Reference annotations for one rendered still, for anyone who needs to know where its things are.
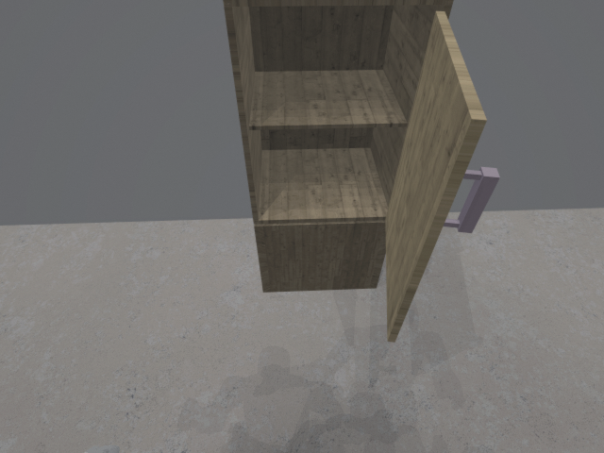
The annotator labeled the handle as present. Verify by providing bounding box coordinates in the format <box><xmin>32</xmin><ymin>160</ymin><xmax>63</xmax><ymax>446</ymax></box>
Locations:
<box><xmin>444</xmin><ymin>167</ymin><xmax>500</xmax><ymax>233</ymax></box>

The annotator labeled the cupboard door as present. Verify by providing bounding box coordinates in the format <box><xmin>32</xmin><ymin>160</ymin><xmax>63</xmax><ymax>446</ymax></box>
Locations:
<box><xmin>385</xmin><ymin>11</ymin><xmax>487</xmax><ymax>343</ymax></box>

